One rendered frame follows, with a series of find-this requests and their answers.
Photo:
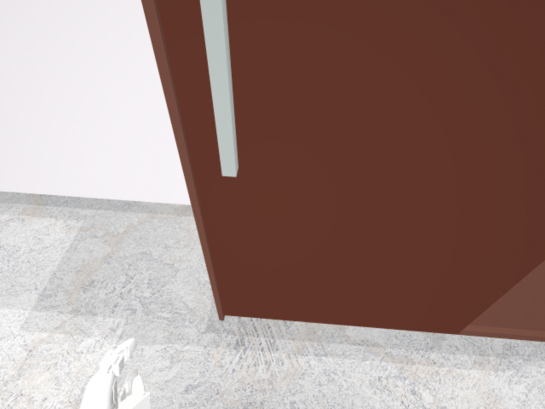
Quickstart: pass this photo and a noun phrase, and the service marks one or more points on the wardrobe door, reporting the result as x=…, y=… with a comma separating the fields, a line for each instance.
x=522, y=307
x=391, y=156

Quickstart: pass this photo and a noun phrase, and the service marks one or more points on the handle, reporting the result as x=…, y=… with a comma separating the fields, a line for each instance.
x=214, y=16

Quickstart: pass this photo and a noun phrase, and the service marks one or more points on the robot left hand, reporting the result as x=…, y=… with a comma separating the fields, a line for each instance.
x=103, y=391

